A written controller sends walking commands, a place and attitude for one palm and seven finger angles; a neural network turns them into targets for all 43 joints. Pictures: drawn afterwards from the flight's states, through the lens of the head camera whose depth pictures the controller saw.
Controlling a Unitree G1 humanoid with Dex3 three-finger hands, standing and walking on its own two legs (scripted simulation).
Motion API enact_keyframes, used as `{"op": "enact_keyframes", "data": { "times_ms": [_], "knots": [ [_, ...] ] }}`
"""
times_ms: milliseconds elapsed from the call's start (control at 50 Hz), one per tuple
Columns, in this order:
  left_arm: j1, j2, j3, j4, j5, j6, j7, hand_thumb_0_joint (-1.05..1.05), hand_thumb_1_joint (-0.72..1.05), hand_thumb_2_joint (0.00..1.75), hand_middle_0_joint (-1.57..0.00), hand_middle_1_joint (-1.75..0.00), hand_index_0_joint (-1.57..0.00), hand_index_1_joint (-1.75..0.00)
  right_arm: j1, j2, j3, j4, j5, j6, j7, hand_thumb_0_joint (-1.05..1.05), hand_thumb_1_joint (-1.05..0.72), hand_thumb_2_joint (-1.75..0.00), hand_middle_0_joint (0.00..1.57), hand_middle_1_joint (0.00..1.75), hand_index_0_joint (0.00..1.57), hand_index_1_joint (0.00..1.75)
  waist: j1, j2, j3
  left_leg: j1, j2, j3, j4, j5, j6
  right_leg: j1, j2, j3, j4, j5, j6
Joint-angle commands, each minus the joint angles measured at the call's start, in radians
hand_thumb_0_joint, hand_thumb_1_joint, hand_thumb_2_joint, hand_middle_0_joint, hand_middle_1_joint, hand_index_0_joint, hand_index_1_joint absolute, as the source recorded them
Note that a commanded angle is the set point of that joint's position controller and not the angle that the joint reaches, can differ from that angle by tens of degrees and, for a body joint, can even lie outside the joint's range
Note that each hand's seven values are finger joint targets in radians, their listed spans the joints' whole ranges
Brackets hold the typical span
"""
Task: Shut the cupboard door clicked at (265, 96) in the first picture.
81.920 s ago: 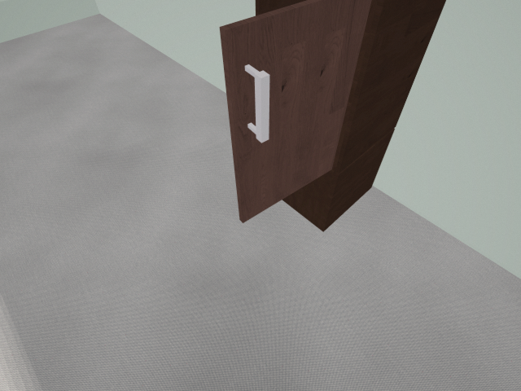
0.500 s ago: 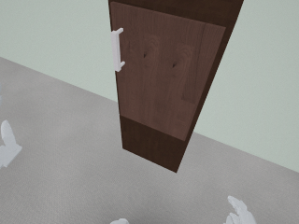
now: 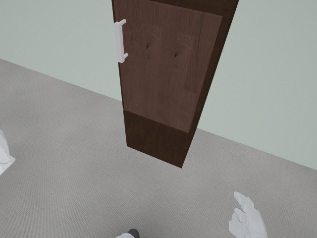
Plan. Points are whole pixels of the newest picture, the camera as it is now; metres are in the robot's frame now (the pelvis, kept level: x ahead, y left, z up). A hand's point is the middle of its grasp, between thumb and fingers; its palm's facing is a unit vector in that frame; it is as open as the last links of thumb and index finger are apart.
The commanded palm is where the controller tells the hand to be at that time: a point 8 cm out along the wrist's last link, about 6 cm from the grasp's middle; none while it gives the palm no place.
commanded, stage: stop stepping back and stand still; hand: left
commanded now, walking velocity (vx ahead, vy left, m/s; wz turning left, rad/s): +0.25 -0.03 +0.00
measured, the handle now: (122, 41) +0.81 +0.17 +0.10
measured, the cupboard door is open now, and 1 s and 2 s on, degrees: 0 0 0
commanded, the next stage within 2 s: let the arm hang, fingers relaxed in 1.20 s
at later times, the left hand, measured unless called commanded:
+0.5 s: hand out of the picture +0.15 +0.25 +0.19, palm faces +0.39 -0.81 -0.44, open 7.4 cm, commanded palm +0.10 +0.30 +0.19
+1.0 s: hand out of the picture +0.18 +0.29 +0.17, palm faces +0.40 -0.81 -0.42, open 7.4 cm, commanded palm +0.12 +0.33 +0.19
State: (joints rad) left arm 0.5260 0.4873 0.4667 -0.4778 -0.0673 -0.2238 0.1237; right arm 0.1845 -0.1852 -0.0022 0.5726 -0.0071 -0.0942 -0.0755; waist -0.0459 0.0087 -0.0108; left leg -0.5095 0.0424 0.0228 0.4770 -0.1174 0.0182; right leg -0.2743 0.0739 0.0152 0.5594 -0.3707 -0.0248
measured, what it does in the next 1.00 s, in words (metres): steps on the spot: left foot, then right foot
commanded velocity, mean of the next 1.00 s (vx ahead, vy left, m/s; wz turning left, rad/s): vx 0.08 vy -0.01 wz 0.00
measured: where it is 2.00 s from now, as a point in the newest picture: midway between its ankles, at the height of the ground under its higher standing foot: outside the picture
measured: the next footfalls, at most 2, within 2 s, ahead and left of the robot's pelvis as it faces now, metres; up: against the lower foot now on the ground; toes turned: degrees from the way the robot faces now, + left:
left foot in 0.16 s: +0.09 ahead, +0.12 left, +0.00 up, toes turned -4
right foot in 0.34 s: +0.00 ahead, -0.08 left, +0.00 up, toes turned -4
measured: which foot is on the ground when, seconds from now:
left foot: down 0.00-0.02, up 0.04-0.14, down 0.16-0.36, up 0.38-0.58, down 0.60-1.00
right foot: down 0.00-0.18, up 0.20-0.32, down 0.34-1.00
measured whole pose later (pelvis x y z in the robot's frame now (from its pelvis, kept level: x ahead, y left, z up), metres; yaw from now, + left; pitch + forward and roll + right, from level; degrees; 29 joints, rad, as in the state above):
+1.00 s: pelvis -0.03 +0.04 +0.01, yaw -3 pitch +0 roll -1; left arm 0.53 0.40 0.39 -0.45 -0.05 -0.20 0.16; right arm 0.21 -0.18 0.03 0.62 0.00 -0.10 -0.06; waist 0.00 -0.01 -0.02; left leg -0.26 0.04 0.05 0.51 -0.25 0.00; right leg -0.21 0.01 -0.03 0.48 -0.27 -0.01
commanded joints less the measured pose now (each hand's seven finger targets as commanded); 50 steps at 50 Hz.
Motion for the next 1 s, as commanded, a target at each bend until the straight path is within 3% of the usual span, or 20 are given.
{"op": "enact_keyframes", "data": {
  "times_ms": [0,20,40,100,140,160,200,280,300,340,360,420,460,520,600,640,660,700,800,980],
  "knots": [
    [0.046,0.167,0.114,-0.303,0.002,-0.035,0.047,0.00,0.90,0.90,-0.20,-0.30,-0.20,-0.30,-0.015,-0.132,-0.064,-0.117,-0.001,-0.028,-0.007,0.00,-0.90,-0.90,0.20,0.30,0.20,0.30,0.034,-0.181,-0.115,0.324,-0.061,-0.013,0.426,-0.232,-0.068,-0.390,-0.313,0.371,-0.404,-0.453,-0.166],
    [0.014,0.141,0.086,-0.291,0.012,-0.015,0.054,0.00,0.90,0.90,-0.20,-0.30,-0.20,-0.30,-0.005,-0.132,-0.058,-0.095,-0.007,-0.015,-0.006,0.00,-0.90,-0.90,0.20,0.30,0.20,0.30,0.027,-0.213,-0.061,0.242,-0.043,-0.057,0.550,-0.220,-0.059,-0.419,-0.365,0.397,-0.408,-0.467,-0.192],
    [-0.075,0.128,0.072,-0.276,0.020,-0.014,0.068,0.00,0.90,0.90,-0.20,-0.30,-0.20,-0.30,-0.008,-0.129,-0.045,-0.092,-0.007,-0.016,-0.010,0.00,-0.90,-0.90,0.20,0.30,0.20,0.30,0.009,-0.178,-0.014,0.226,-0.005,-0.081,0.514,-0.261,-0.045,-0.416,-0.348,0.335,-0.372,-0.406,-0.159],
    [-0.257,0.088,0.022,-0.152,0.038,-0.008,0.087,0.00,0.90,0.90,-0.20,-0.30,-0.20,-0.30,0.000,-0.156,-0.030,-0.047,-0.007,-0.040,-0.037,0.00,-0.90,-0.90,0.20,0.30,0.20,0.30,-0.004,0.076,0.040,0.237,0.011,-0.092,0.028,-0.301,-0.013,-0.264,-0.168,0.086,-0.123,-0.233,-0.029],
    [-0.321,0.094,0.017,-0.159,0.045,-0.025,0.092,0.00,0.90,0.90,-0.20,-0.30,-0.20,-0.30,-0.007,-0.181,-0.040,-0.073,0.015,-0.076,-0.048,0.00,-0.90,-0.90,0.20,0.30,0.20,0.30,0.024,0.213,0.042,0.111,0.139,-0.309,-0.227,-0.482,0.044,-0.087,-0.049,-0.015,0.077,-0.038,0.038],
    [-0.240,0.114,0.042,-0.086,0.041,-0.025,0.087,0.00,0.90,0.90,-0.20,-0.30,-0.20,-0.30,-0.022,-0.168,-0.040,-0.067,0.019,-0.081,-0.051,0.00,-0.90,-0.90,0.20,0.30,0.20,0.30,0.030,0.225,0.001,0.045,0.177,-0.354,-0.312,-0.720,0.051,-0.024,-0.031,-0.023,0.150,-0.066,0.050],
    [-0.160,0.080,0.022,-0.139,0.048,-0.006,0.069,0.00,0.90,0.90,-0.20,-0.30,-0.20,-0.30,-0.043,-0.145,-0.030,-0.080,0.009,-0.073,-0.037,0.00,-0.90,-0.90,0.20,0.30,0.20,0.30,0.031,0.313,0.014,-0.052,0.192,-0.393,-0.399,-0.810,0.060,0.038,-0.007,-0.037,0.263,-0.047,0.039],
    [-0.027,0.113,0.047,-0.283,0.048,-0.008,0.062,0.00,0.90,0.90,-0.20,-0.30,-0.20,-0.30,-0.050,-0.134,-0.024,-0.095,-0.009,-0.065,-0.001,0.00,-0.90,-0.90,0.20,0.30,0.20,0.30,0.037,0.143,-0.034,-0.059,0.099,-0.189,-0.217,-0.570,0.023,0.222,-0.024,-0.053,-0.076,-0.053,-0.008],
    [-0.009,0.125,0.063,-0.278,0.046,-0.005,0.063,0.00,0.90,0.90,-0.20,-0.30,-0.20,-0.30,-0.047,-0.131,-0.025,-0.094,-0.015,-0.054,0.004,0.00,-0.90,-0.90,0.20,0.30,0.20,0.30,0.033,0.102,-0.030,-0.075,0.049,-0.119,-0.079,-0.499,0.002,0.213,-0.090,0.044,-0.156,-0.094,-0.053],
    [-0.035,0.173,0.118,-0.276,0.036,-0.009,0.074,0.00,0.90,0.90,-0.20,-0.30,-0.20,-0.30,-0.028,-0.123,-0.037,-0.085,-0.017,-0.032,0.012,0.00,-0.90,-0.90,0.20,0.30,0.20,0.30,0.048,-0.156,-0.052,-0.139,-0.046,-0.014,0.387,-0.310,-0.031,0.120,-0.376,0.494,-0.382,-0.376,-0.197],
    [-0.053,0.178,0.137,-0.255,0.039,-0.020,0.083,0.00,0.90,0.90,-0.20,-0.30,-0.20,-0.30,-0.028,-0.141,-0.046,-0.078,-0.015,-0.035,0.014,0.00,-0.90,-0.90,0.20,0.30,0.20,0.30,0.041,-0.122,-0.025,-0.150,-0.035,-0.038,0.522,-0.293,-0.036,0.074,-0.423,0.554,-0.406,-0.312,-0.236],
    [-0.025,0.139,0.110,-0.140,0.032,-0.038,0.085,0.00,0.90,0.90,-0.20,-0.30,-0.20,-0.30,0.006,-0.120,-0.027,-0.060,-0.010,-0.027,0.004,0.00,-0.90,-0.90,0.20,0.30,0.20,0.30,0.021,-0.048,-0.008,-0.041,0.021,-0.049,0.424,-0.253,-0.028,-0.021,-0.350,0.305,-0.339,-0.207,-0.179],
    [-0.066,0.130,0.092,-0.089,0.032,-0.038,0.083,0.00,0.90,0.90,-0.20,-0.30,-0.20,-0.30,-0.019,-0.122,-0.027,-0.059,-0.004,-0.031,-0.013,0.00,-0.90,-0.90,0.20,0.30,0.20,0.30,0.028,-0.114,0.026,0.098,0.018,-0.008,0.283,-0.240,-0.017,-0.135,-0.313,0.231,-0.344,-0.284,-0.137],
    [-0.098,0.095,0.042,-0.076,0.037,-0.032,0.081,0.00,0.90,0.90,-0.20,-0.30,-0.20,-0.30,-0.013,-0.132,-0.031,-0.050,-0.003,-0.049,-0.026,0.00,-0.90,-0.90,0.20,0.30,0.20,0.30,0.032,-0.082,0.036,0.273,-0.020,0.055,0.090,-0.229,0.003,-0.185,-0.252,0.178,-0.303,-0.302,-0.091],
    [-0.121,0.102,0.040,-0.169,0.033,-0.047,0.076,0.00,0.90,0.90,-0.20,-0.30,-0.20,-0.30,-0.027,-0.174,-0.046,-0.069,0.009,-0.075,-0.028,0.00,-0.90,-0.90,0.20,0.30,0.20,0.30,0.040,0.091,-0.005,0.272,0.136,-0.191,-0.148,-0.289,0.066,-0.083,-0.096,0.051,-0.057,-0.014,0.011],
    [-0.091,0.088,0.046,-0.149,0.044,-0.037,0.072,0.00,0.90,0.90,-0.20,-0.30,-0.20,-0.30,-0.030,-0.157,-0.032,-0.062,0.012,-0.074,-0.025,0.00,-0.90,-0.90,0.20,0.30,0.20,0.30,0.036,0.142,0.023,0.111,0.151,-0.212,-0.245,-0.495,0.063,0.031,-0.072,-0.004,-0.017,0.017,0.031],
    [-0.125,0.112,0.063,-0.177,0.051,-0.040,0.072,0.00,0.90,0.90,-0.20,-0.30,-0.20,-0.30,-0.044,-0.156,-0.031,-0.064,0.012,-0.080,-0.027,0.00,-0.90,-0.90,0.20,0.30,0.20,0.30,0.042,0.166,0.030,0.079,0.145,-0.183,-0.247,-0.494,0.060,0.061,-0.076,-0.006,-0.021,0.050,0.034],
    [-0.118,0.090,0.049,-0.162,0.052,-0.041,0.074,0.00,0.90,0.90,-0.20,-0.30,-0.20,-0.30,-0.036,-0.148,-0.029,-0.064,0.010,-0.085,-0.020,0.00,-0.90,-0.90,0.20,0.30,0.20,0.30,0.042,0.090,0.022,0.071,0.106,-0.128,-0.181,-0.380,0.043,0.100,-0.089,0.013,-0.082,0.104,0.027],
    [-0.061,0.094,0.059,-0.176,0.031,-0.042,0.069,0.00,0.90,0.90,-0.20,-0.30,-0.20,-0.30,-0.026,-0.133,-0.034,-0.071,0.008,-0.079,0.002,0.00,-0.90,-0.90,0.20,0.30,0.20,0.30,0.035,-0.007,-0.085,0.243,0.014,-0.017,0.026,-0.059,-0.005,0.062,-0.183,0.139,-0.184,0.246,-0.028],
    [-0.038,0.091,0.057,-0.153,0.018,-0.022,0.058,0.00,0.90,0.90,-0.20,-0.30,-0.20,-0.30,-0.042,-0.130,-0.022,-0.102,0.014,-0.039,-0.007,0.00,-0.90,-0.90,0.20,0.30,0.20,0.30,0.041,0.063,-0.097,0.277,0.060,-0.036,-0.068,0.129,-0.008,0.129,-0.112,0.026,-0.123,0.409,0.016]
  ]
}}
